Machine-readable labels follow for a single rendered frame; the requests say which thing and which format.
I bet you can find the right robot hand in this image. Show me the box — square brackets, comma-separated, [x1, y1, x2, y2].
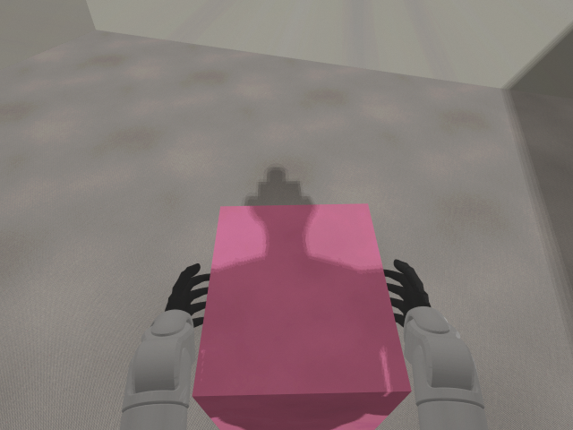
[384, 259, 431, 327]

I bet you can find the right robot forearm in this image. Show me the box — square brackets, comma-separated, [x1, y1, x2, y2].
[404, 306, 489, 430]

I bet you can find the carton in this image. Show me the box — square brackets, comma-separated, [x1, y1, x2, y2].
[192, 203, 412, 430]

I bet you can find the left robot hand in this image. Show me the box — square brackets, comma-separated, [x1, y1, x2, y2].
[165, 263, 210, 327]

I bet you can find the left robot forearm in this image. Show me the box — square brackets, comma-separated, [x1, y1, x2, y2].
[119, 310, 196, 430]

